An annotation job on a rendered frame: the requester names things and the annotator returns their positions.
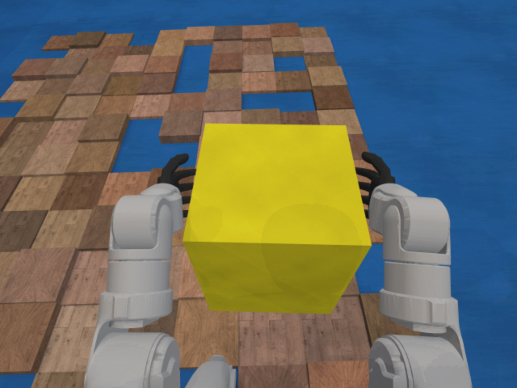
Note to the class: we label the left robot forearm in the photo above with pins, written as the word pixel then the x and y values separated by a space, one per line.
pixel 138 290

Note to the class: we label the right robot hand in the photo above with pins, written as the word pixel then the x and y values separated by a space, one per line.
pixel 383 176

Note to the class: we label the right robot upper arm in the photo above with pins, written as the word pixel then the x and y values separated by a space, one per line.
pixel 410 361

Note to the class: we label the left robot hand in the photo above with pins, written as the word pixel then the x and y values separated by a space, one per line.
pixel 170 176

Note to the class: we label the carton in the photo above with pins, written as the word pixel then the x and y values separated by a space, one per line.
pixel 276 221

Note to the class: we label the robot left thigh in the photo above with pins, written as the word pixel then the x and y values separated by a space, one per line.
pixel 213 374

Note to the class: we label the left robot upper arm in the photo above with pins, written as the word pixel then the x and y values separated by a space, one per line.
pixel 135 360

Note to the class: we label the left robot shin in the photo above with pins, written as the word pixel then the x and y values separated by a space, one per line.
pixel 217 358

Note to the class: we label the right robot forearm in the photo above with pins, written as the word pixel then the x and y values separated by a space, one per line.
pixel 416 236

